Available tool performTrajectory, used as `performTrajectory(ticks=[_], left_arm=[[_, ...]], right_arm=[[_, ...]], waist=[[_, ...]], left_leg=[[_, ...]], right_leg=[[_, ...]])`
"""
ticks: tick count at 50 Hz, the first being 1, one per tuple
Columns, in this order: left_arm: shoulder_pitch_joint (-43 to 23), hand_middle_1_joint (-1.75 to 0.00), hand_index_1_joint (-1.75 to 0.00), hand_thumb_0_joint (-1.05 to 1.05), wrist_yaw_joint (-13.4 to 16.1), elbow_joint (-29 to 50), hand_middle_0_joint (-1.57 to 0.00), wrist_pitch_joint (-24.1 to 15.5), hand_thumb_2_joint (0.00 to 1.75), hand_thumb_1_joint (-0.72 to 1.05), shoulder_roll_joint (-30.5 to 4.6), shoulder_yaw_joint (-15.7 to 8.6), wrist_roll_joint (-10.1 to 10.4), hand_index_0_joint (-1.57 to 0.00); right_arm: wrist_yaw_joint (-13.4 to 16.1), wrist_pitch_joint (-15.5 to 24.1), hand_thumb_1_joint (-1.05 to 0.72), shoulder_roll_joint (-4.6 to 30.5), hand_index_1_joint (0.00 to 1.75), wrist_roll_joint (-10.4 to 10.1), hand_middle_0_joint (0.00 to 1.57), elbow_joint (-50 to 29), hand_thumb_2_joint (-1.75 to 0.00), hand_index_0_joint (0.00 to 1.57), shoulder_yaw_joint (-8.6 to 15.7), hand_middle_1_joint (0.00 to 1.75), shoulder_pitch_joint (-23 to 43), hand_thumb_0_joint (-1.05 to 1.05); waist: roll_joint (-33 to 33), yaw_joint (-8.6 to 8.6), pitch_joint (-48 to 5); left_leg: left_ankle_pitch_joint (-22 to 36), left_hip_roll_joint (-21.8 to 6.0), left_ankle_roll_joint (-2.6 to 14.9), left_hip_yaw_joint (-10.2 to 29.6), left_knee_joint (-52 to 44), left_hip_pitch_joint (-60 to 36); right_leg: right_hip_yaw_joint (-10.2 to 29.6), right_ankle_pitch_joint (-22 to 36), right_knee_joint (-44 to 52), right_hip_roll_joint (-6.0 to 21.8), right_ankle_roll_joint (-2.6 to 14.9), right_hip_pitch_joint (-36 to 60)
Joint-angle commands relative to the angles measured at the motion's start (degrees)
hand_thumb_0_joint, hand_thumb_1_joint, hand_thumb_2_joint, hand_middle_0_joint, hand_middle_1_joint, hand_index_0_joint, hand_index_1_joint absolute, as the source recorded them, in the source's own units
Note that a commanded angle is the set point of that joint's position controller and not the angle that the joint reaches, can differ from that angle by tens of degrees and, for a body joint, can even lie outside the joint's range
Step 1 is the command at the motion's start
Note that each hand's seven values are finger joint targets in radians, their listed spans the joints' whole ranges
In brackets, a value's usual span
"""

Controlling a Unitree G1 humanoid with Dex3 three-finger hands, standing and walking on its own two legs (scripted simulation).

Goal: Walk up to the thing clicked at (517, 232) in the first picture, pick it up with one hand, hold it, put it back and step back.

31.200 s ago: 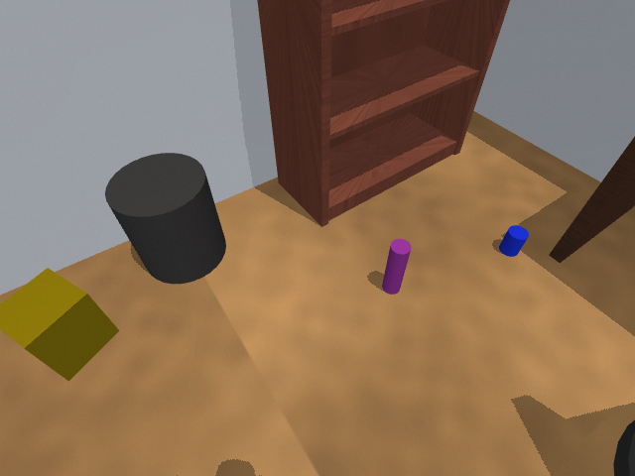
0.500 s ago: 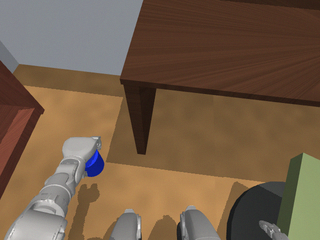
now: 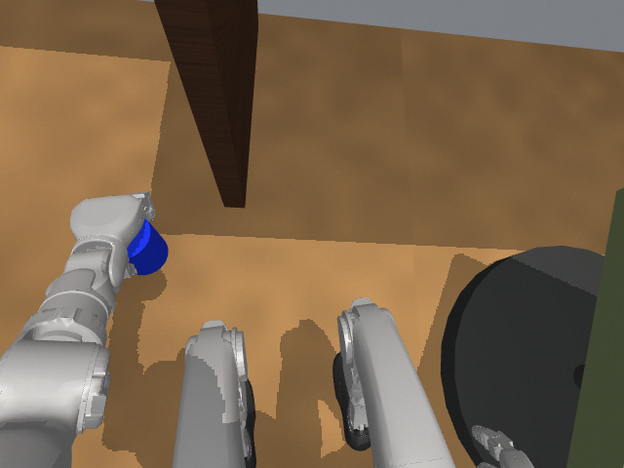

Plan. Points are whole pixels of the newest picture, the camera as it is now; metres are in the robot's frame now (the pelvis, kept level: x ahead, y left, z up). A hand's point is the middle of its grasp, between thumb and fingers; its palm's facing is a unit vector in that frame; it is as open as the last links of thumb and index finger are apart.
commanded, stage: crouch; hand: left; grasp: from above
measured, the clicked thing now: (134, 244) +0.44 +0.24 -0.20
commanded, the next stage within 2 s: lower in 0.86 s
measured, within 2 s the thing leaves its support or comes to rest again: rests again in 1.70 s
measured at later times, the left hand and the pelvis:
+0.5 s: hand (140, 241) +0.46 +0.24 -0.26, palm faces -0.49 -0.03 -0.87, open 10.3 cm; pelvis +0.00 -0.01 -0.08, yaw -2 degrees
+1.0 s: hand (147, 244) +0.47 +0.25 -0.31, palm faces -0.48 -0.02 -0.88, open 10.3 cm; pelvis -0.01 +0.00 -0.13, yaw -3 degrees
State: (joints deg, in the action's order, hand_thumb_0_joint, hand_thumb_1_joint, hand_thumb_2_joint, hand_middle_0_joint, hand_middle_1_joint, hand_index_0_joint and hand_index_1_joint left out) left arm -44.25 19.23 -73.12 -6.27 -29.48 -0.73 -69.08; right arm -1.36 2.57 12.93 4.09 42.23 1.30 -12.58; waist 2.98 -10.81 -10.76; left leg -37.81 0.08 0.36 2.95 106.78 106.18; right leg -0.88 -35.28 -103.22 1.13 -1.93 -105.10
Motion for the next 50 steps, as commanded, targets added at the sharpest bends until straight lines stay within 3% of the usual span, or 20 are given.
performTrajectory(ticks=[1,4,6,7,9,11,13,14,19,27,31,37,41,43,49,50], left_arm=[[-25.10,-0.97,-0.93,0.00,4.96,12.80,-0.84,-1.77,1.01,0.51,-18.86,-4.62,-0.57,-0.88],[-28.52,-0.96,-0.94,0.00,6.01,13.81,-0.88,-2.27,1.05,0.52,-17.87,-4.03,-1.10,-0.90],[-27.81,-0.94,-0.91,0.00,6.69,10.77,-0.86,-2.06,1.01,0.51,-19.41,-4.96,-1.73,-0.89],[-28.53,-0.94,-0.91,0.00,6.80,10.24,-0.86,-1.99,1.00,0.50,-18.59,-4.62,-1.63,-0.89],[-29.63,-0.93,-0.90,0.00,7.08,9.56,-0.86,-1.68,1.01,0.50,-19.87,-5.04,-1.93,-0.89],[-28.14,-0.93,-0.90,0.00,6.82,8.27,-0.87,-1.36,1.01,0.51,-18.85,-4.44,-1.72,-0.89],[-27.76,-0.93,-0.91,0.00,6.96,7.15,-0.87,-1.15,1.02,0.51,-21.82,-6.10,-1.85,-0.89],[-26.88,-0.94,-0.92,0.00,6.53,6.44,-0.89,-1.02,1.02,0.53,-19.36,-5.18,-1.34,-0.91],[-26.40,-0.96,-0.93,0.00,5.05,5.17,-0.88,-1.15,1.01,0.55,-22.30,-5.87,-0.96,-0.92],[-28.21,-0.92,-0.90,0.00,3.67,5.26,-0.90,-3.06,0.97,0.56,-23.28,-6.05,-1.49,-0.93],[-30.68,-0.92,-0.89,0.00,4.80,6.14,-0.92,-4.19,0.97,0.58,-25.67,-7.51,-2.16,-0.95],[-33.11,-0.89,-0.88,0.00,6.59,3.90,-0.96,-4.66,1.01,0.60,-25.59,-7.19,-3.22,-0.97],[-34.67,-0.89,-0.88,0.00,7.40,2.03,-0.97,-4.33,1.01,0.61,-27.96,-7.86,-3.54,-0.98],[-34.05,-0.90,-0.88,0.00,7.31,-0.01,-0.96,-4.14,0.99,0.62,-26.56,-7.12,-3.65,-0.98],[-32.72,-0.88,-0.89,0.00,6.80,-2.20,-1.00,-3.54,1.02,0.61,-27.60,-6.88,-3.93,-1.00],[-34.03,-0.89,-0.90,0.00,6.67,-2.37,-1.02,-3.59,1.03,0.63,-27.45,-6.63,-3.87,-1.01]], right_arm=[[-0.31,1.75,-0.90,14.03,0.30,0.71,0.20,-1.86,-0.90,0.20,4.58,0.30,-10.79,0.00],[-1.22,2.17,-0.90,13.90,0.30,1.33,0.20,-1.62,-0.90,0.20,4.16,0.30,-11.30,0.00],[-1.61,2.14,-0.90,14.23,0.30,1.59,0.20,-1.09,-0.90,0.20,4.24,0.30,-11.79,0.00],[-1.87,2.26,-0.90,14.16,0.30,1.86,0.20,-0.92,-0.90,0.20,4.12,0.30,-11.92,0.00],[-2.22,2.26,-0.90,14.30,0.30,2.00,0.20,-1.27,-0.90,0.20,3.96,0.30,-11.90,0.00],[-2.62,2.09,-0.91,14.21,0.30,2.11,0.20,-1.49,-0.90,0.20,3.80,0.30,-11.78,0.00],[-2.88,2.01,-0.90,14.37,0.30,2.14,0.20,-1.68,-0.90,0.20,3.74,0.30,-11.56,0.00],[-3.17,2.13,-0.91,13.92,0.30,2.37,0.20,-1.94,-0.90,0.20,3.58,0.30,-11.65,0.00],[-3.71,1.35,-0.91,14.03,0.30,2.12,0.20,-2.24,-0.90,0.20,3.58,0.30,-10.86,0.00],[-4.84,0.63,-0.91,15.19,0.30,2.20,0.20,-2.03,-0.90,0.20,3.54,0.30,-11.79,0.00],[-5.00,0.63,-0.91,15.96,0.30,2.47,0.20,-1.83,-0.90,0.20,3.42,0.30,-12.28,0.00],[-5.04,0.81,-0.91,15.82,0.30,3.00,0.20,-1.10,-0.90,0.20,2.89,0.30,-12.27,0.00],[-4.90,0.94,-0.91,16.07,0.30,3.16,0.20,-0.64,-0.90,0.20,2.30,0.30,-11.75,0.00],[-4.98,1.27,-0.91,16.14,0.30,3.40,0.20,-0.52,-0.90,0.20,1.97,0.30,-12.15,0.00],[-4.99,1.24,-0.91,16.77,0.30,3.39,0.20,-0.61,-0.90,0.20,0.88,0.30,-12.24,0.00],[-5.07,1.33,-0.91,17.09,0.30,3.37,0.20,-0.61,-0.90,0.20,0.85,0.30,-12.46,0.00]], waist=[[11.09,-0.14,-42.07],[14.37,-1.06,-43.02],[14.11,-1.08,-41.97],[14.31,-1.88,-41.18],[15.40,-1.67,-40.91],[13.63,-1.73,-41.11],[13.60,-1.21,-41.20],[13.31,-1.92,-39.90],[11.53,-1.61,-38.99],[12.66,-2.61,-37.69],[14.60,-2.74,-39.21],[15.20,-3.68,-38.31],[15.24,-3.54,-37.88],[15.45,-4.55,-35.61],[14.97,-4.16,-34.99],[15.16,-5.03,-34.72]], left_leg=[[13.93,0.95,-0.09,0.56,-9.84,-29.60],[17.13,0.80,-0.27,0.46,-7.08,-30.59],[17.44,0.72,-0.38,0.57,-5.71,-29.86],[17.55,0.73,-0.36,0.41,-4.80,-28.75],[16.96,0.74,-0.26,-0.20,-3.60,-27.52],[16.83,0.94,0.19,-0.80,-1.99,-25.39],[16.22,1.12,0.46,-1.63,-0.65,-22.16],[16.40,1.13,0.41,-1.48,-0.31,-21.90],[15.17,1.23,1.14,-2.28,2.77,-15.55],[15.96,0.83,0.63,-1.06,5.06,-15.92],[15.81,0.98,0.47,-1.10,6.14,-16.10],[12.39,0.97,0.45,-1.21,7.66,-14.35],[9.90,1.22,0.94,-2.07,8.85,-11.18],[8.96,1.22,0.67,-1.52,8.59,-10.68],[9.96,1.26,0.79,-1.47,10.00,-9.18],[9.81,1.22,0.78,-1.26,10.24,-8.75]], right_leg=[[-3.09,10.78,7.22,-0.89,4.23,14.32],[-3.38,12.60,4.77,-0.77,4.33,11.28],[-3.50,12.84,3.67,-0.63,4.28,9.90],[-3.52,13.18,3.15,-0.54,4.18,9.39],[-3.52,13.18,2.11,-0.63,4.23,8.61],[-3.66,13.63,1.66,-0.96,4.08,9.47],[-3.35,14.42,0.62,-1.08,3.92,10.93],[-3.41,14.49,0.40,-0.80,3.82,10.58],[-2.96,15.58,-1.36,-1.42,3.41,12.13],[-4.37,14.14,-5.07,-1.63,3.76,6.57],[-4.58,14.11,-6.92,-1.48,3.84,5.15],[-5.05,11.75,-8.47,-1.61,3.96,1.98],[-4.83,10.29,-8.83,-1.86,3.88,1.94],[-5.35,9.23,-9.55,-1.57,3.99,0.24],[-5.74,10.27,-10.62,-1.59,3.86,0.11],[-5.96,10.24,-11.10,-1.57,3.86,-0.50]])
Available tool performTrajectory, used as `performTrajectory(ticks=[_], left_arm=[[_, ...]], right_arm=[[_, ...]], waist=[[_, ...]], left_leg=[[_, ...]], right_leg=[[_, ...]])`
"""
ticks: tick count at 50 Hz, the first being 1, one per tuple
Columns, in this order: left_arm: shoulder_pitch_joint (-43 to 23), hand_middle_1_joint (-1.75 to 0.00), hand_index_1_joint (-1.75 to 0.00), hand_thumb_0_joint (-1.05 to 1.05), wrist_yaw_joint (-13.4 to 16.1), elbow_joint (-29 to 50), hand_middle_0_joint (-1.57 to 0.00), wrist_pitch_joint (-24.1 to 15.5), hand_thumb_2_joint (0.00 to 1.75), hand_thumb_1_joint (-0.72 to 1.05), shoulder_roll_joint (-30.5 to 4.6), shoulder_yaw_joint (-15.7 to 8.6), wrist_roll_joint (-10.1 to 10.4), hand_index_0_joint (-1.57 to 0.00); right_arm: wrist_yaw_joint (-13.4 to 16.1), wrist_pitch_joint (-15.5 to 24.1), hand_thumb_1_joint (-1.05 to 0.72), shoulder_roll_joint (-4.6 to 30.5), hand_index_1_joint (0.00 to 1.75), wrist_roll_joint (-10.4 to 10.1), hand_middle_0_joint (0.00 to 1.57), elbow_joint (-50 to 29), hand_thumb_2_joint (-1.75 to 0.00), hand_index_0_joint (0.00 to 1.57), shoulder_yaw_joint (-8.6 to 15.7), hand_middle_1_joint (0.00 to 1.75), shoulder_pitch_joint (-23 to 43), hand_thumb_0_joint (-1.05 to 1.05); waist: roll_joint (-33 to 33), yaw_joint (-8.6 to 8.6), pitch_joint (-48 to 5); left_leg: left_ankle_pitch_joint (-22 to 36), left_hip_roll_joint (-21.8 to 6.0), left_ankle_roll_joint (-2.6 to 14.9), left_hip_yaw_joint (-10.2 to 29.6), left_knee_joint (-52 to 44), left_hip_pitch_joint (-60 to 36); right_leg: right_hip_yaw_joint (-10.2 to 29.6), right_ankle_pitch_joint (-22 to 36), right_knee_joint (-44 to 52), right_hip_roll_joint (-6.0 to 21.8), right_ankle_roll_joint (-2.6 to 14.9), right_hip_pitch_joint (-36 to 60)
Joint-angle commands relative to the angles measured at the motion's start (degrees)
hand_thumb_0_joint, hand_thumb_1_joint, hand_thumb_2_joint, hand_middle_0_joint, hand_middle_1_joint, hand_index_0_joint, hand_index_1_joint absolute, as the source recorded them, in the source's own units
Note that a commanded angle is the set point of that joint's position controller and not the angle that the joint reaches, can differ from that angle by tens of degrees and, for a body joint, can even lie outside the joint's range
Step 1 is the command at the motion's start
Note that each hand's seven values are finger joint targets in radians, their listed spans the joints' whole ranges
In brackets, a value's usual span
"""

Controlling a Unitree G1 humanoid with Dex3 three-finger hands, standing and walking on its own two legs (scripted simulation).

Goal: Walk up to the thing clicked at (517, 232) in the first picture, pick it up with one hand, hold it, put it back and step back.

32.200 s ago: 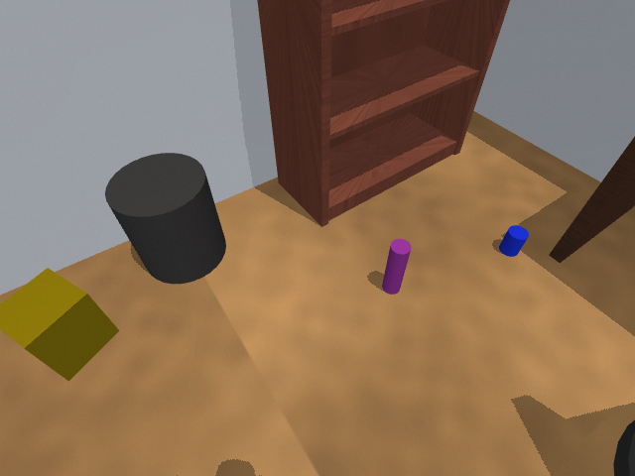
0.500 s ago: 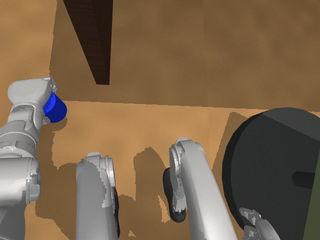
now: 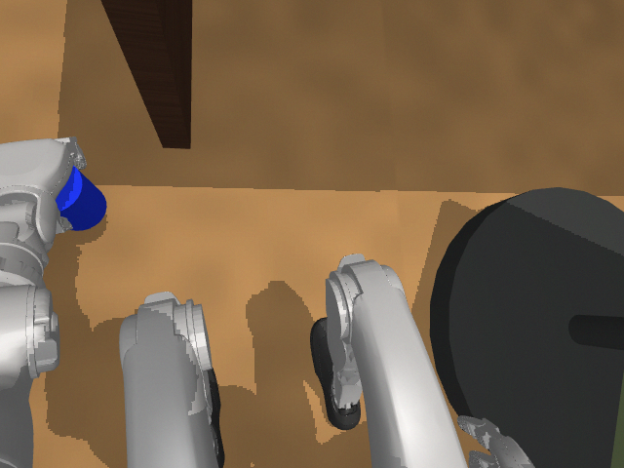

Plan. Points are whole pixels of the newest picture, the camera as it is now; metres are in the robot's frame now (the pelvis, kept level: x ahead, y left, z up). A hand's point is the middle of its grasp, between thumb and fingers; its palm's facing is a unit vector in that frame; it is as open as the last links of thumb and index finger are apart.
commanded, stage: lower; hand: left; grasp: from above
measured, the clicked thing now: (65, 196) +0.48 +0.27 -0.23
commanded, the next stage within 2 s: rest in 0.32 s
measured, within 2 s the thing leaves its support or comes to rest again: rests again in 0.70 s
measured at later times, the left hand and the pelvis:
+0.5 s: hand (71, 209) +0.46 +0.27 -0.24, palm faces -0.47 -0.05 -0.88, open 10.3 cm; pelvis +0.00 +0.00 -0.04, yaw -2 degrees
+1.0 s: hand (74, 207) +0.47 +0.28 -0.27, palm faces -0.49 -0.07 -0.87, open 10.3 cm; pelvis +0.00 +0.00 -0.05, yaw -4 degrees
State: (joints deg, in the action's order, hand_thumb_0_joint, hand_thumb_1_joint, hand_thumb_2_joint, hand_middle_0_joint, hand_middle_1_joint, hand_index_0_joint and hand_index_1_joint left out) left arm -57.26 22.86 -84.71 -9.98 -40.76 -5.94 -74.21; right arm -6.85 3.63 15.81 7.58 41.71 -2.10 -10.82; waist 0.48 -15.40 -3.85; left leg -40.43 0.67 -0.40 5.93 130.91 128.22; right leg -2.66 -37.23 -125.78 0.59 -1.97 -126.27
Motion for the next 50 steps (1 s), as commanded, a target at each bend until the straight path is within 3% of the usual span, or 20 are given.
performTrajectory(ticks=[1,5,10,12,15,18,22,23,29,31,33,36,37,38,40,41,43,48,49,50], left_arm=[[-20.57,-0.90,-0.91,0.00,2.88,7.77,-1.03,0.24,1.05,0.64,-15.30,-0.76,1.39,-1.02],[-20.20,-0.90,-0.90,0.00,2.26,5.72,-1.03,-0.18,1.01,0.66,-16.01,-0.48,1.60,-1.03],[-21.07,-0.89,-0.89,0.00,2.70,7.61,-1.03,-1.53,1.00,0.65,-18.01,-1.23,0.90,-1.03],[-22.48,-0.87,-0.88,0.00,3.56,10.49,-1.04,-2.37,1.00,0.66,-19.87,-2.64,0.79,-1.04],[-21.03,-0.87,-0.88,0.00,4.56,10.33,-1.05,-2.74,1.00,0.66,-19.77,-2.65,0.07,-1.04],[-20.31,-0.89,-0.89,0.00,6.13,11.24,-1.05,-2.56,1.01,0.68,-21.73,-4.33,-0.23,-1.05],[-20.52,-0.87,-0.87,0.00,7.40,9.87,-1.04,-1.71,1.05,0.69,-20.73,-4.07,-0.32,-1.04],[-21.22,-0.88,-0.87,0.00,7.43,8.41,-1.02,-1.55,1.03,0.68,-19.44,-3.30,-0.33,-1.03],[-20.66,-0.89,-0.88,0.00,7.61,3.48,-0.97,-1.00,1.01,0.62,-20.65,-2.74,-0.43,-0.98],[-21.50,-0.89,-0.87,0.00,7.41,4.23,-0.97,-1.32,1.00,0.64,-20.99,-2.93,0.42,-0.99],[-21.55,-0.91,-0.88,0.00,6.82,2.86,-0.97,-1.39,1.00,0.64,-20.26,-2.32,0.20,-0.99],[-20.53,-0.91,-0.88,0.00,6.85,3.54,-0.97,-1.87,0.97,0.65,-22.97,-3.47,0.58,-1.00],[-19.40,-0.91,-0.88,0.00,6.63,2.19,-0.98,-1.83,0.98,0.66,-22.51,-3.40,0.32,-1.01],[-20.26,-0.90,-0.88,0.00,6.92,4.05,-1.00,-2.30,1.00,0.67,-23.26,-3.74,0.55,-1.02],[-19.51,-0.89,-0.87,0.00,7.20,3.71,-1.01,-2.68,1.00,0.69,-23.62,-4.29,-0.05,-1.03],[-20.12,-0.87,-0.86,0.00,7.56,4.94,-1.00,-2.94,0.99,0.66,-24.10,-4.21,-0.08,-1.01],[-20.75,-0.87,-0.87,0.00,7.64,0.88,-1.01,-3.22,1.03,0.66,-21.25,-2.32,-0.70,-1.01],[-20.55,-0.87,-0.86,0.00,8.63,-1.21,-0.95,-3.86,0.98,0.61,-23.06,-2.20,-0.96,-0.97],[-20.19,-0.88,-0.86,0.00,8.62,-3.40,-0.96,-3.67,0.99,0.62,-21.68,-1.18,-1.22,-0.97],[-22.04,-0.88,-0.86,0.00,9.09,-1.37,-0.94,-4.14,0.98,0.62,-22.86,-1.62,-0.92,-0.96]], right_arm=[[0.37,0.24,-0.91,13.99,0.30,-0.17,0.20,0.10,-0.90,0.20,3.84,0.30,-14.11,0.00],[0.01,0.47,-0.91,14.58,0.30,0.16,0.20,-0.13,-0.90,0.20,2.88,0.30,-14.24,0.00],[-0.52,0.63,-0.91,14.90,0.30,0.54,0.20,-0.36,-0.90,0.20,2.27,0.30,-13.72,0.00],[-0.51,0.61,-0.91,15.64,0.30,0.70,0.20,-0.58,-0.90,0.20,2.58,0.30,-13.83,0.00],[-0.90,0.70,-0.91,15.52,0.30,1.06,0.20,-0.64,-0.90,0.20,2.41,0.30,-13.62,0.00],[-0.84,0.72,-0.91,15.84,0.30,1.32,0.20,-0.65,-0.90,0.20,2.59,0.30,-13.13,0.00],[-1.21,1.10,-0.90,16.02,0.30,1.62,0.20,-0.31,-0.90,0.20,2.61,0.30,-12.73,0.00],[-1.31,1.27,-0.90,15.87,0.30,1.81,0.20,0.05,-0.90,0.20,2.22,0.30,-12.81,0.00],[-1.63,1.99,-0.90,16.42,0.30,2.16,0.20,0.23,-0.90,0.20,0.79,0.30,-13.09,0.00],[-1.79,2.29,-0.90,16.80,0.30,2.20,0.20,0.03,-0.89,0.20,0.88,0.30,-13.15,0.00],[-2.23,2.62,-0.90,16.92,0.30,2.46,0.20,0.16,-0.90,0.20,0.36,0.30,-13.59,0.00],[-2.44,2.66,-0.90,17.66,0.30,2.34,0.20,-0.36,-0.90,0.20,0.18,0.30,-12.88,0.00],[-2.64,2.75,-0.90,17.83,0.30,2.58,0.20,-0.59,-0.90,0.20,-0.07,0.30,-13.20,0.00],[-2.64,2.74,-0.90,17.86,0.30,2.70,0.20,-0.62,-0.90,0.20,-0.09,0.30,-12.65,0.00],[-2.68,2.69,-0.90,18.35,0.30,2.89,0.20,-0.79,-0.90,0.20,-0.12,0.30,-12.87,0.00],[-2.66,2.54,-0.90,17.97,0.30,2.69,0.20,-1.16,-0.90,0.20,-0.45,0.30,-12.20,0.00],[-2.89,2.46,-0.90,17.74,0.30,3.08,0.20,-0.36,-0.90,0.20,-0.67,0.30,-12.97,0.00],[-2.94,3.01,-0.90,18.14,0.30,3.17,0.20,-0.03,-0.90,0.20,-1.34,0.30,-12.14,0.00],[-3.12,3.19,-0.90,18.00,0.30,3.40,0.20,0.12,-0.90,0.20,-1.67,0.30,-11.96,0.00],[-3.04,3.24,-0.90,18.17,0.30,3.52,0.20,0.00,-0.90,0.20,-1.87,0.30,-11.77,0.00]], waist=[[17.21,-0.58,-39.97],[15.35,-1.81,-37.58],[18.78,-1.41,-39.33],[21.48,-1.30,-41.90],[21.09,-1.94,-41.19],[22.24,-1.09,-42.19],[24.07,-2.02,-39.74],[23.06,-2.93,-38.04],[19.39,-3.27,-36.81],[19.81,-3.63,-37.51],[19.99,-4.75,-36.52],[20.30,-3.31,-37.81],[20.41,-4.16,-36.64],[21.13,-3.36,-37.53],[21.29,-3.98,-36.76],[22.42,-3.38,-37.18],[18.34,-5.75,-34.38],[18.52,-5.02,-33.13],[18.09,-6.06,-31.36],[18.27,-5.82,-32.26]], left_leg=[[12.76,0.55,1.59,-4.12,-13.47,-30.28],[13.41,0.60,1.88,-3.92,-11.19,-27.71],[14.28,0.51,1.35,-3.71,-9.94,-28.97],[15.60,0.53,0.92,-3.35,-9.80,-30.53],[14.86,0.47,1.10,-3.57,-8.76,-29.08],[14.82,0.51,1.15,-4.01,-8.17,-29.64],[13.68,0.34,0.90,-3.70,-7.91,-29.49],[12.94,0.38,1.01,-3.57,-7.82,-28.21],[12.88,0.46,1.92,-3.53,-5.17,-23.91],[14.07,0.38,1.72,-3.26,-5.03,-24.07],[15.32,0.24,1.52,-2.77,-4.38,-24.84],[16.45,0.20,1.41,-2.74,-3.96,-24.72],[16.70,0.25,1.20,-2.61,-3.80,-24.86],[16.26,0.12,1.23,-2.70,-3.68,-24.57],[16.52,0.20,0.99,-2.58,-3.56,-24.98],[16.72,0.15,1.05,-2.61,-3.64,-24.33],[14.39,0.06,1.65,-2.33,-2.61,-21.77],[13.04,-0.06,1.75,-2.02,-2.48,-21.18],[12.29,-0.18,1.83,-1.90,-2.17,-20.58],[11.87,-0.14,1.95,-1.80,-2.24,-20.15]], right_leg=[[-4.30,12.64,11.27,-1.13,3.91,20.23],[-4.55,13.39,10.49,-1.11,3.51,20.33],[-5.24,13.84,8.27,-1.41,3.77,19.43],[-5.61,14.80,6.84,-1.28,3.91,18.88],[-5.87,14.66,6.37,-1.61,3.81,19.08],[-5.60,14.83,5.96,-1.65,3.78,18.63],[-6.38,13.66,4.67,-1.59,4.12,15.27],[-6.52,13.13,4.84,-1.66,4.00,14.69],[-6.56,13.76,4.90,-2.07,3.49,17.37],[-6.92,14.50,4.26,-2.04,3.47,18.04],[-7.46,15.48,3.50,-2.24,3.47,17.57],[-7.52,16.35,3.26,-2.42,3.76,19.14],[-7.86,16.25,2.97,-2.28,3.77,18.70],[-7.85,15.94,3.12,-2.53,3.92,19.14],[-8.20,15.93,2.95,-2.42,3.90,18.74],[-8.00,16.36,2.79,-2.56,3.87,19.12],[-8.16,15.26,3.31,-2.85,3.44,18.37],[-8.48,14.01,3.38,-3.07,3.40,17.84],[-8.58,13.55,3.07,-3.20,3.35,17.14],[-8.61,13.35,3.50,-3.30,3.23,17.83]])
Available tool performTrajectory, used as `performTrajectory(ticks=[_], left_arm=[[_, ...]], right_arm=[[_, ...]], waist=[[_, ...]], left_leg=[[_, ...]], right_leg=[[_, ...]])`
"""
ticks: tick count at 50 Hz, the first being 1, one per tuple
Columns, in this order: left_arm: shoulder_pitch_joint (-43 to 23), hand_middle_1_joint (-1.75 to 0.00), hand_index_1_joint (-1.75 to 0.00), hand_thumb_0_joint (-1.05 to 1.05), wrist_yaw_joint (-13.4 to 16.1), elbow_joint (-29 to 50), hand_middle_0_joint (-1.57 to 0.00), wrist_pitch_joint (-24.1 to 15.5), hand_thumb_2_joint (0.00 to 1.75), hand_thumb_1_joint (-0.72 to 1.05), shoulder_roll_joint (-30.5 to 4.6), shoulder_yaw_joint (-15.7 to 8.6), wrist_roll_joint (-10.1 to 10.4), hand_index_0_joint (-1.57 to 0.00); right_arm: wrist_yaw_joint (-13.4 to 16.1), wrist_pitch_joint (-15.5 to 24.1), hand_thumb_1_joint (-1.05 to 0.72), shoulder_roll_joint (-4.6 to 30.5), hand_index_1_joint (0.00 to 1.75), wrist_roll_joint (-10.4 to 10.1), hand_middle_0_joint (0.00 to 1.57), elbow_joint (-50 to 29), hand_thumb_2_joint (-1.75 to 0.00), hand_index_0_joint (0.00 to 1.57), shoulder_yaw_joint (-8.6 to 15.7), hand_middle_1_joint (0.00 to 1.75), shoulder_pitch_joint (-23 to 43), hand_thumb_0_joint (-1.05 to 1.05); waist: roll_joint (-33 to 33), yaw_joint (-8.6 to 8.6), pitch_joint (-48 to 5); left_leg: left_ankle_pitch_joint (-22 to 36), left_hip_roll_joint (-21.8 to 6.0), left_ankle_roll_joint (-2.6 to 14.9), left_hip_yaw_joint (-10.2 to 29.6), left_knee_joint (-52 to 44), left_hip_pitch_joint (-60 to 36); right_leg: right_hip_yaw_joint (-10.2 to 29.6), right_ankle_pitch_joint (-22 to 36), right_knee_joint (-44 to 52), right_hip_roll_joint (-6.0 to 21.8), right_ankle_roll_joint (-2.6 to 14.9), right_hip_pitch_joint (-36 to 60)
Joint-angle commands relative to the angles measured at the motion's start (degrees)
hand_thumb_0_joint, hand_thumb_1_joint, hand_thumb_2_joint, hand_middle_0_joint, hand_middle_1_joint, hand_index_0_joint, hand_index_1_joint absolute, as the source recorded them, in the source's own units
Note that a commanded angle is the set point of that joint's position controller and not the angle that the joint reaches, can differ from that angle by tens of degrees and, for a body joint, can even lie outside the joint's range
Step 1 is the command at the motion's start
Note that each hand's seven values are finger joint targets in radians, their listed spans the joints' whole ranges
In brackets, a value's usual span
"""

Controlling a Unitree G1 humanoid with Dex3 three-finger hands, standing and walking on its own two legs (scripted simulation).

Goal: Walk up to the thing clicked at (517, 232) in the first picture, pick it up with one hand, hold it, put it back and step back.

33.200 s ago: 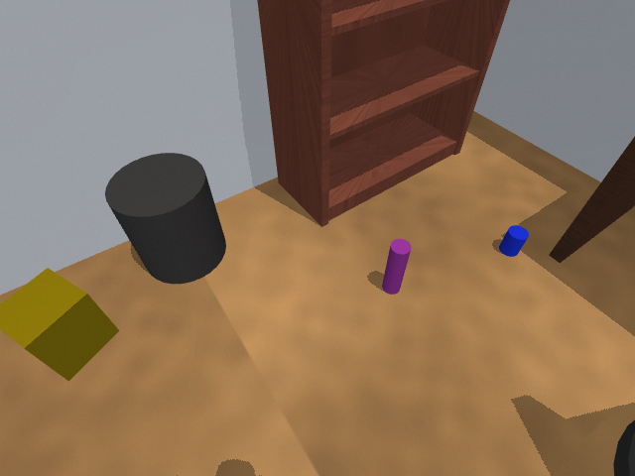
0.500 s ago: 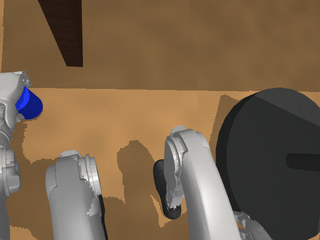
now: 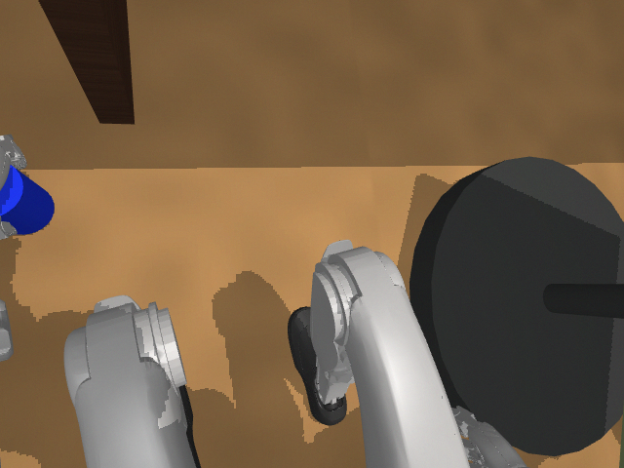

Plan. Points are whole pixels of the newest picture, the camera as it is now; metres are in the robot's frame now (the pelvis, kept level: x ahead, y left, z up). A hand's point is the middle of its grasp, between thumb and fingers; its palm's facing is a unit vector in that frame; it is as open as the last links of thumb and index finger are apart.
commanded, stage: open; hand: left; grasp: from above
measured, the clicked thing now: (6, 199) +0.46 +0.30 -0.26
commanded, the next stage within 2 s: withdraw in 1.02 s
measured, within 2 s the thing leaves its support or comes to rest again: neither
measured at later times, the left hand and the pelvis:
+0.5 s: hand out of the picture +0.45 +0.31 -0.22, palm faces -0.47 -0.08 -0.88, open 11.9 cm; pelvis -0.01 +0.00 -0.01, yaw -1 degrees
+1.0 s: hand out of the picture +0.46 +0.31 -0.22, palm faces -0.48 -0.09 -0.87, open 13.5 cm; pelvis +0.00 +0.00 +0.00, yaw -1 degrees
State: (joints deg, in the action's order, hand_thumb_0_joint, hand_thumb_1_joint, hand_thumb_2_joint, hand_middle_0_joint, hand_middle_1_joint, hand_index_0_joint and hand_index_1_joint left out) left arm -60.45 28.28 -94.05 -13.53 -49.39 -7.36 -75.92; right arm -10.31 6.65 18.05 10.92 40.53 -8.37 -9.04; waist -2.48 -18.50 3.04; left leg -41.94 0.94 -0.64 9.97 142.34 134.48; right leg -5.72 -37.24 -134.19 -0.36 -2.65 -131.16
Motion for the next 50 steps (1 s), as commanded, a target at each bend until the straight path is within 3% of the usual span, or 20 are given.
performTrajectory(ticks=[1,4,9,11,13,15,16,21,23,28,29,30,32,33,35,39,40,41,45,50], left_arm=[[-17.34,-0.88,-0.87,0.00,3.80,5.95,-0.94,-0.38,1.00,0.59,-14.38,0.01,0.22,-0.95],[-18.34,-0.88,-0.85,0.00,4.25,4.30,-0.91,-0.66,0.95,0.58,-14.20,0.59,0.18,-0.93],[-19.60,-0.83,-0.81,0.00,4.89,4.10,-0.58,-0.36,0.87,0.18,-14.58,0.91,-1.06,-0.59],[-19.32,-0.84,-0.83,0.00,5.35,4.22,-0.50,-0.38,0.87,0.04,-14.97,0.89,-0.97,-0.52],[-19.64,-0.86,-0.85,0.00,5.71,3.44,-0.45,-0.21,0.88,-0.03,-14.76,0.99,-1.03,-0.46],[-20.51,-0.86,-0.85,0.00,6.38,5.40,-0.41,-0.24,0.88,-0.09,-16.35,0.16,-0.66,-0.42],[-19.47,-0.87,-0.87,0.00,6.59,2.79,-0.40,-0.01,0.90,-0.12,-16.40,-0.16,-0.42,-0.40],[-20.07,-0.94,-0.94,0.00,6.55,3.65,-0.30,0.43,0.96,-0.24,-15.40,0.86,-0.16,-0.30],[-20.63,-0.97,-0.97,0.00,6.04,2.97,-0.26,0.92,0.98,-0.28,-14.21,1.79,-0.03,-0.26],[-18.62,-1.04,-1.04,0.00,5.44,4.79,-0.21,1.45,1.06,-0.36,-15.83,0.85,0.90,-0.20],[-18.33,-1.06,-1.06,0.00,5.32,3.87,-0.18,1.59,1.06,-0.37,-14.97,1.20,1.39,-0.18],[-18.41,-1.05,-1.05,0.00,4.90,3.78,-0.16,1.72,1.05,-0.39,-14.81,1.14,1.01,-0.16],[-18.36,-1.08,-1.07,0.00,4.29,4.04,-0.10,1.76,1.05,-0.45,-14.97,1.00,1.66,-0.11],[-18.22,-1.08,-1.07,0.00,4.15,5.63,-0.10,1.59,1.05,-0.46,-16.06,0.09,1.75,-0.10],[-18.05,-1.09,-1.10,0.00,3.79,6.78,-0.09,1.32,1.08,-0.49,-16.03,0.49,2.16,-0.08],[-16.88,-1.11,-1.12,0.00,3.14,7.02,-0.09,1.03,1.12,-0.50,-15.84,0.04,2.16,-0.08],[-15.97,-1.10,-1.11,0.00,3.01,7.87,-0.08,1.03,1.12,-0.50,-15.99,-0.13,2.35,-0.07],[-17.05,-1.12,-1.12,0.00,3.15,10.05,-0.08,0.78,1.11,-0.50,-16.93,-0.64,2.48,-0.07],[-16.54,-1.11,-1.11,0.00,2.85,8.63,-0.08,0.79,1.10,-0.49,-14.85,0.59,1.81,-0.07],[-16.01,-1.12,-1.12,0.00,2.67,9.48,-0.08,0.78,1.11,-0.47,-15.09,0.28,1.81,-0.08]], right_arm=[[0.44,0.30,-0.90,16.06,0.30,-0.01,0.20,1.36,-0.90,0.20,4.43,0.30,-13.36,0.00],[0.49,0.70,-0.90,16.36,0.30,0.18,0.20,1.21,-0.90,0.20,4.16,0.30,-12.73,0.00],[0.34,1.47,-0.89,17.10,0.30,0.64,0.20,0.54,-0.89,0.20,3.80,0.30,-12.76,0.00],[0.41,1.63,-0.89,16.98,0.30,0.46,0.20,0.52,-0.90,0.20,3.66,0.30,-12.57,0.00],[0.19,1.91,-0.89,16.87,0.30,0.83,0.20,0.72,-0.90,0.20,3.32,0.30,-13.02,0.00],[0.08,2.14,-0.89,16.93,0.30,0.74,0.20,0.82,-0.90,0.20,3.18,0.30,-12.99,0.00],[0.10,2.36,-0.89,17.57,0.30,0.84,0.20,0.51,-0.90,0.20,3.29,0.30,-12.95,0.00],[-0.25,3.14,-0.89,17.27,0.30,0.89,0.20,0.69,-0.90,0.20,3.04,0.30,-12.62,0.00],[-0.62,3.38,-0.89,17.52,0.30,0.84,0.20,0.90,-0.90,0.20,2.93,0.30,-12.64,0.00],[-0.76,3.28,-0.89,17.42,0.30,0.82,0.20,0.46,-0.90,0.20,2.79,0.30,-12.85,0.00],[-0.78,3.21,-0.89,17.38,0.30,0.67,0.20,0.74,-0.90,0.20,2.81,0.30,-12.56,0.00],[-0.96,3.26,-0.89,17.97,0.30,0.96,0.20,0.65,-0.90,0.20,2.89,0.30,-13.50,0.00],[-1.21,3.27,-0.89,18.03,0.30,0.95,0.20,0.64,-0.90,0.20,2.80,0.30,-13.38,0.00],[-1.08,3.14,-0.89,18.37,0.30,0.91,0.20,0.26,-0.90,0.20,3.18,0.30,-13.79,0.00],[-1.10,2.98,-0.89,17.91,0.30,0.59,0.20,0.20,-0.90,0.20,2.96,0.30,-13.25,0.00],[-1.33,2.65,-0.89,18.00,0.30,0.95,0.20,0.15,-0.90,0.20,3.00,0.30,-14.15,0.00],[-1.20,2.48,-0.89,17.41,0.30,0.56,0.20,0.15,-0.90,0.20,3.17,0.30,-13.80,0.00],[-1.06,2.24,-0.89,17.68,0.30,0.61,0.20,-0.23,-0.90,0.20,3.07,0.30,-13.81,0.00],[-1.27,1.84,-0.89,17.42,0.30,0.68,0.20,0.14,-0.90,0.20,3.18,0.30,-13.79,0.00],[-1.36,1.90,-0.89,17.85,0.30,0.67,0.20,-0.02,-0.90,0.20,3.51,0.30,-13.72,0.00]], waist=[[21.05,-2.39,-38.50],[20.46,-3.27,-35.65],[21.93,-4.21,-35.62],[22.84,-3.62,-36.23],[22.00,-4.40,-35.80],[22.90,-3.60,-36.89],[22.06,-4.26,-34.32],[24.07,-4.27,-34.84],[24.06,-4.93,-34.47],[25.16,-3.34,-37.73],[24.32,-3.47,-36.80],[24.04,-4.66,-35.20],[24.39,-4.43,-34.36],[23.89,-3.80,-35.87],[24.34,-3.27,-37.32],[23.01,-3.80,-36.98],[23.78,-2.52,-39.04],[25.10,-2.48,-40.67],[24.43,-3.59,-38.55],[24.92,-3.22,-38.18]], left_leg=[[13.41,-0.39,2.09,-5.80,-13.72,-26.48],[10.81,-0.46,2.10,-5.34,-14.17,-25.20],[10.97,-0.60,1.74,-4.63,-14.24,-27.16],[11.62,-0.51,1.75,-4.88,-14.35,-27.35],[11.42,-0.57,2.05,-5.23,-13.59,-26.26],[11.48,-0.63,1.94,-5.25,-14.16,-26.63],[10.57,-0.61,1.99,-5.14,-13.71,-25.16],[9.38,-0.80,1.69,-4.52,-14.49,-26.84],[10.12,-0.97,1.50,-4.12,-14.48,-27.76],[12.25,-0.76,1.48,-4.69,-14.69,-28.39],[12.03,-0.86,1.49,-4.53,-14.35,-27.53],[12.95,-0.70,1.39,-4.55,-14.23,-27.65],[12.79,-0.79,1.37,-4.30,-14.32,-27.21],[13.23,-0.74,1.30,-4.13,-14.37,-27.94],[13.30,-0.78,1.38,-4.39,-14.23,-28.33],[14.59,-0.62,1.51,-5.09,-13.49,-26.67],[14.92,-0.67,1.50,-5.03,-14.13,-27.79],[16.23,-0.66,1.22,-4.93,-14.25,-28.99],[15.85,-0.70,1.23,-4.77,-13.90,-28.89],[16.49,-0.74,1.10,-4.78,-13.94,-30.08]], right_leg=[[-5.63,13.36,11.52,-2.32,4.04,22.17],[-6.23,10.79,11.70,-2.46,4.16,19.85],[-6.90,11.06,11.14,-2.30,4.13,18.56],[-6.55,11.92,11.12,-2.28,4.13,19.39],[-6.45,12.10,11.25,-2.48,3.90,20.14],[-6.35,12.10,11.35,-2.55,3.97,20.86],[-6.73,11.10,11.55,-2.37,4.10,19.18],[-6.82,10.34,11.09,-2.31,4.15,18.24],[-7.06,11.10,10.52,-2.28,4.14,17.41],[-6.71,12.74,11.05,-2.42,4.17,20.70],[-6.76,12.67,10.86,-2.45,4.31,19.97],[-7.00,13.25,10.96,-2.22,4.12,19.72],[-7.13,13.05,10.79,-2.24,4.31,19.25],[-7.22,13.06,11.06,-2.16,4.39,19.86],[-6.87,13.22,11.14,-2.32,4.52,20.80],[-6.89,14.20,11.79,-2.38,4.30,23.26],[-6.54,14.48,11.70,-2.53,4.27,24.02],[-6.68,15.37,11.69,-2.36,4.38,24.62],[-6.82,15.39,11.35,-2.47,4.51,22.80],[-6.91,15.53,11.57,-2.43,4.50,22.25]])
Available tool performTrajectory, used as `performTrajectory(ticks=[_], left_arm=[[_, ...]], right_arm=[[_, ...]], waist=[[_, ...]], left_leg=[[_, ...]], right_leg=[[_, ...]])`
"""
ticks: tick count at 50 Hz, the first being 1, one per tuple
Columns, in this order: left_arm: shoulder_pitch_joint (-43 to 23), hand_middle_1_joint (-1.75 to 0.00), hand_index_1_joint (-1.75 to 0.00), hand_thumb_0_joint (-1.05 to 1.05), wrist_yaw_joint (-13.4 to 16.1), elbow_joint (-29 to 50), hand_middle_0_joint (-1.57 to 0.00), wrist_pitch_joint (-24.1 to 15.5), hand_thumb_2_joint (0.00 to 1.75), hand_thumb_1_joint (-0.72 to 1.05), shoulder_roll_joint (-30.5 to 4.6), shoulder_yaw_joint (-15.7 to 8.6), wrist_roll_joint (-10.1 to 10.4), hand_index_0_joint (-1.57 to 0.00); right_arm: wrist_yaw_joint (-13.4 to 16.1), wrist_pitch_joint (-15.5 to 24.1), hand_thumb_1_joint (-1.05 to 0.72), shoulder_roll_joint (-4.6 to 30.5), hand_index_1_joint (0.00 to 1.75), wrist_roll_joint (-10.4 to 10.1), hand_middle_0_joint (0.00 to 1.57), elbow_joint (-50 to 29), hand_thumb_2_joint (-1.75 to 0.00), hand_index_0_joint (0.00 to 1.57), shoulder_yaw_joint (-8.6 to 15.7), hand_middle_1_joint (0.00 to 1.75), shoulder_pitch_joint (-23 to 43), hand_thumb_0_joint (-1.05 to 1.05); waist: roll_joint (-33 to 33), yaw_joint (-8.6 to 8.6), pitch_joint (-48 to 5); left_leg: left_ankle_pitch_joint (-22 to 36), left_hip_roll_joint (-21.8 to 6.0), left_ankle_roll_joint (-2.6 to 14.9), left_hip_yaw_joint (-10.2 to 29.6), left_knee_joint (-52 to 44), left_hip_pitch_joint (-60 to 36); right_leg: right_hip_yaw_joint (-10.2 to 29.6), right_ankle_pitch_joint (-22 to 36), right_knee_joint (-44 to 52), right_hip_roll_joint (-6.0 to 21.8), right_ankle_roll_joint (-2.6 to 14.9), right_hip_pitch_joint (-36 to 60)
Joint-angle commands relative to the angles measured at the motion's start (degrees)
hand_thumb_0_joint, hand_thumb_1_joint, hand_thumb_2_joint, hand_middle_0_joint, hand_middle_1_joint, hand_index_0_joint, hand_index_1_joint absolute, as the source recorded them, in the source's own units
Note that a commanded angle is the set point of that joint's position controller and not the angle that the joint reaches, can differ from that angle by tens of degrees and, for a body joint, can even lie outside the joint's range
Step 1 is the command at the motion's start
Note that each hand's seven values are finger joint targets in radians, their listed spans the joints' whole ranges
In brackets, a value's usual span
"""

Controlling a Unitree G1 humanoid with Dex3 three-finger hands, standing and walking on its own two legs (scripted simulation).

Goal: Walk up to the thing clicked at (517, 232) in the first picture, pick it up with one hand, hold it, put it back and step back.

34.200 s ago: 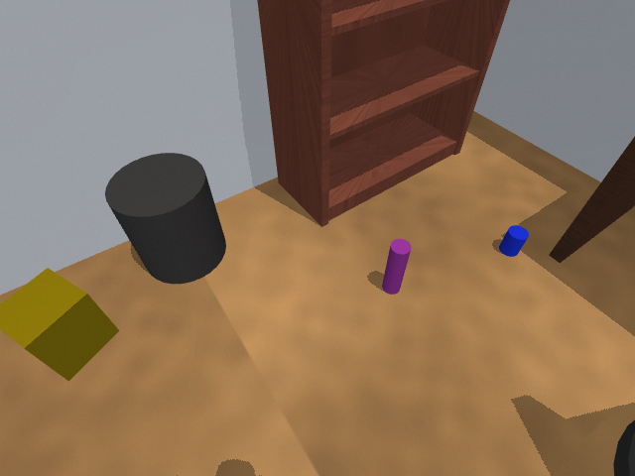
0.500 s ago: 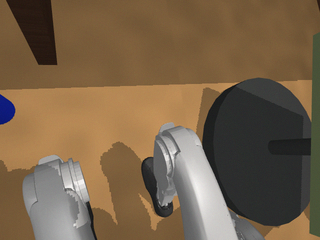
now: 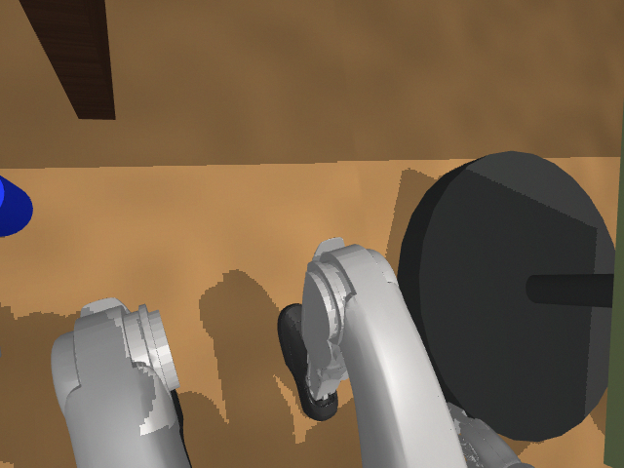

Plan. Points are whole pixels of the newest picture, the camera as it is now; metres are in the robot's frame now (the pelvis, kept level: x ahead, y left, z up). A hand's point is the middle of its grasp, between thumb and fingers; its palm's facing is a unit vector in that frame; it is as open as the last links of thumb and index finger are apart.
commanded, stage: open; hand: left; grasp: from above
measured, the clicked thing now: out of the picture +0.45 +0.31 -0.26
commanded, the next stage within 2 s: withdraw in 0.02 s
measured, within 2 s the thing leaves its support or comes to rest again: neither
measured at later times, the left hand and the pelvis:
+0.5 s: hand out of the picture +0.47 +0.34 -0.13, palm faces -0.32 -0.04 -0.95, open 14.1 cm; pelvis +0.00 +0.00 +0.02, yaw +3 degrees
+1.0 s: hand out of the picture +0.43 +0.32 -0.11, palm faces -0.48 -0.07 -0.88, open 13.9 cm; pelvis -0.02 +0.00 +0.04, yaw +5 degrees
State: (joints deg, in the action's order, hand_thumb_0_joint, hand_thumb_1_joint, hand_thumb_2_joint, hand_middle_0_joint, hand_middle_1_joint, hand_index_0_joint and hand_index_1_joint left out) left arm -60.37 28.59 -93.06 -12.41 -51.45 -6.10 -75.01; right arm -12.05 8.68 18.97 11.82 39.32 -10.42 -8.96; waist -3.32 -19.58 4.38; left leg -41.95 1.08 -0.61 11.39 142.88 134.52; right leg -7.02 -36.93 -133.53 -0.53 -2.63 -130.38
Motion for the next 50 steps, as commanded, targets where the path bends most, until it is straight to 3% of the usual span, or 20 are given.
performTrajectory(ticks=[1,2,6,8,14,15,17,19,21,23,25,30,31,34,36,39,42,46,50], left_arm=[[-16.40,-1.13,-1.13,0.00,2.52,8.38,-0.08,-0.43,1.12,-0.46,-13.65,-1.53,0.85,-0.08],[-16.50,-1.13,-1.12,0.00,2.45,8.61,-0.08,-0.37,1.10,-0.46,-13.21,-0.66,0.54,-0.08],[-16.02,-1.13,-1.12,0.00,2.55,7.41,-0.07,-0.32,1.09,-0.46,-12.82,-1.21,0.64,-0.08],[-16.37,-1.05,-1.03,0.00,2.67,7.12,-0.06,-0.23,1.00,-0.55,-12.75,-1.22,0.87,-0.08],[-17.84,-1.04,-1.03,0.00,2.82,14.52,-0.07,1.15,1.01,-0.56,-15.56,-3.45,1.01,-0.07],[-16.43,-1.04,-1.04,0.00,2.53,18.37,-0.07,1.52,1.01,-0.56,-16.50,-4.42,1.47,-0.07],[-13.54,-1.04,-1.04,0.00,1.72,24.11,-0.07,2.59,1.02,-0.57,-16.29,-5.49,3.01,-0.07],[-12.71,-1.04,-1.04,0.00,0.28,31.40,-0.08,3.79,1.02,-0.57,-15.94,-5.35,4.64,-0.08],[-12.37,-1.03,-1.03,0.00,-1.93,35.21,-0.08,5.53,1.02,-0.56,-13.71,-4.89,6.15,-0.08],[-12.57,-1.03,-1.04,0.00,-5.13,34.58,-0.09,7.23,1.03,-0.57,-11.54,-3.03,7.10,-0.07],[-11.68,-1.03,-1.05,0.00,-8.96,29.09,-0.09,8.42,1.04,-0.58,-6.32,0.59,8.04,-0.07],[-5.47,-1.04,-1.06,0.00,-19.50,26.10,-0.08,8.22,1.04,-0.57,0.21,5.63,11.65,-0.07],[-5.52,-1.04,-1.05,0.00,-21.31,26.38,-0.08,7.69,1.03,-0.55,1.42,6.66,12.29,-0.08],[-5.83,-1.03,-1.03,0.00,-24.51,27.11,-0.10,5.42,1.02,-0.53,0.74,7.03,13.50,-0.09],[-7.77,-1.02,-1.03,0.00,-25.15,27.83,-0.11,3.00,1.02,-0.53,-0.17,6.67,13.03,-0.10],[-12.30,-1.01,-1.02,0.00,-23.59,29.06,-0.12,-1.75,1.01,-0.53,-4.20,4.82,10.88,-0.11],[-16.81,-0.98,-1.00,0.00,-18.27,27.70,-0.13,-5.52,1.00,-0.51,-5.02,4.04,7.08,-0.12],[-21.16,-1.03,-1.03,0.00,-9.42,20.14,-0.09,-6.33,1.02,-0.56,-5.15,4.38,2.16,-0.08],[-24.99,-1.03,-1.03,0.00,-3.43,17.62,-0.09,-3.98,1.02,-0.56,-10.89,0.42,-1.53,-0.09]], right_arm=[[0.43,-0.12,-0.89,17.22,0.30,-0.23,0.20,0.76,-0.90,0.20,5.54,0.30,-13.44,0.00],[0.31,-0.21,-0.89,16.67,0.30,-0.36,0.20,1.34,-0.90,0.20,5.33,0.30,-13.51,0.00],[0.28,-0.17,-0.89,17.36,0.30,-0.25,0.20,0.50,-0.90,0.20,5.48,0.30,-13.33,0.00],[0.15,0.09,-0.91,17.17,0.30,-0.27,0.20,0.13,-0.90,0.20,5.46,0.30,-12.88,0.00],[-0.06,0.10,-0.91,16.89,0.30,-0.85,0.20,0.30,-0.90,0.20,6.76,0.30,-13.16,0.00],[-0.07,-0.09,-0.91,16.53,0.30,-1.22,0.20,-0.31,-0.90,0.20,7.32,0.30,-12.91,0.00],[0.04,-0.82,-0.91,16.49,0.30,-2.20,0.20,-0.95,-0.90,0.20,8.87,0.30,-12.49,0.00],[0.15,-1.99,-0.91,15.75,0.30,-3.56,0.20,-1.40,-0.91,0.20,10.33,0.30,-11.86,0.00],[0.50,-3.22,-0.91,15.14,0.30,-4.74,0.20,-1.42,-0.91,0.20,12.16,0.30,-12.79,0.00],[0.88,-4.75,-0.91,14.19,0.30,-5.71,0.20,-0.84,-0.91,0.20,12.86,0.30,-13.97,0.00],[1.44,-6.31,-0.92,12.44,0.30,-6.10,0.20,-0.02,-0.91,0.20,12.54,0.30,-14.88,0.00],[3.87,-8.84,-0.91,12.58,0.30,-7.57,0.20,-1.00,-0.91,0.20,13.12,0.30,-15.20,0.00],[4.47,-9.22,-0.91,12.51,0.30,-7.84,0.20,-1.70,-0.90,0.20,12.96,0.30,-14.81,0.00],[5.81,-9.76,-0.91,12.44,0.30,-8.28,0.20,-2.78,-0.90,0.20,12.30,0.30,-13.99,0.00],[6.77,-10.03,-0.91,12.57,0.30,-8.15,0.20,-3.05,-0.91,0.20,11.92,0.30,-13.75,0.00],[7.61,-10.20,-0.91,11.65,0.30,-7.68,0.20,-2.87,-0.91,0.20,10.88,0.30,-12.67,0.00],[7.60,-10.12,-0.91,11.63,0.30,-6.55,0.20,-2.32,-0.91,0.20,9.85,0.30,-11.38,0.00],[6.77,-10.02,-0.91,11.53,0.30,-5.16,0.20,-1.48,-0.90,0.20,9.05,0.30,-10.41,0.00],[6.54,-8.93,-0.91,12.94,0.30,-4.12,0.20,-0.54,-0.90,0.20,9.77,0.30,-11.46,0.00]], waist=[[25.99,-2.19,-39.41],[26.92,-1.84,-39.32],[25.43,-2.45,-38.26],[25.75,-2.70,-37.71],[30.80,0.18,-44.11],[32.37,1.87,-48.34],[34.33,3.66,-51.30],[36.12,5.71,-56.56],[34.93,5.97,-57.24],[29.51,5.11,-56.32],[22.84,3.41,-49.53],[13.02,4.62,-41.49],[11.59,4.12,-40.12],[7.56,4.34,-37.23],[7.18,4.49,-37.86],[10.13,5.36,-40.21],[17.42,4.94,-42.58],[22.58,3.37,-42.22],[27.18,3.57,-46.01]], left_leg=[[16.39,-0.84,1.03,-6.13,-14.53,-30.22],[16.21,-0.85,1.08,-6.34,-14.87,-30.14],[15.47,-0.76,1.03,-5.87,-14.87,-29.64],[14.62,-0.92,1.12,-5.65,-15.32,-29.71],[14.80,-0.72,0.76,-6.44,-16.53,-33.49],[16.34,-0.74,0.67,-6.76,-17.15,-35.64],[17.46,-0.46,0.40,-7.57,-18.67,-37.31],[18.42,-0.41,0.48,-8.65,-20.27,-38.85],[17.96,-0.42,0.51,-8.81,-22.53,-40.45],[16.90,-0.50,1.44,-9.18,-23.54,-39.09],[14.28,-0.16,2.47,-9.45,-24.21,-33.69],[12.64,0.45,2.91,-9.25,-26.93,-29.47],[12.51,0.46,2.96,-9.19,-27.29,-29.02],[10.89,0.71,3.08,-9.30,-28.35,-27.34],[11.25,0.75,3.01,-9.25,-27.48,-28.34],[11.01,0.84,2.68,-9.74,-26.58,-29.27],[11.93,0.67,1.60,-8.49,-26.43,-34.17],[8.29,0.68,1.34,-8.19,-26.60,-35.60],[8.88,0.73,1.04,-8.36,-26.67,-38.60]], right_leg=[[-5.66,15.15,10.93,-2.12,4.61,21.17],[-5.37,15.02,10.80,-2.23,4.55,21.54],[-5.87,14.11,10.85,-2.02,4.66,20.02],[-5.92,13.60,10.74,-2.13,4.46,19.58],[-5.13,13.76,10.49,-1.67,4.77,19.79],[-4.81,14.90,10.50,-1.78,4.92,21.72],[-3.90,15.81,10.95,-1.26,5.25,22.68],[-2.74,16.76,11.46,-1.29,5.54,24.15],[-1.89,16.40,13.32,-0.91,5.62,24.08],[-1.14,16.01,16.38,-1.33,5.18,26.20],[-0.52,13.97,19.20,-1.65,4.77,26.44],[0.26,10.32,23.81,-1.12,5.34,28.44],[0.36,9.96,24.69,-1.01,5.32,28.79],[0.90,7.83,26.32,-0.65,5.19,30.37],[1.14,7.77,26.56,-0.48,5.45,29.84],[1.70,7.30,25.16,-0.37,5.40,29.08],[0.68,8.32,21.56,-0.31,5.62,23.57],[-0.52,6.42,18.89,-0.77,5.26,19.18],[-1.37,7.19,16.98,-0.19,5.15,16.72]])
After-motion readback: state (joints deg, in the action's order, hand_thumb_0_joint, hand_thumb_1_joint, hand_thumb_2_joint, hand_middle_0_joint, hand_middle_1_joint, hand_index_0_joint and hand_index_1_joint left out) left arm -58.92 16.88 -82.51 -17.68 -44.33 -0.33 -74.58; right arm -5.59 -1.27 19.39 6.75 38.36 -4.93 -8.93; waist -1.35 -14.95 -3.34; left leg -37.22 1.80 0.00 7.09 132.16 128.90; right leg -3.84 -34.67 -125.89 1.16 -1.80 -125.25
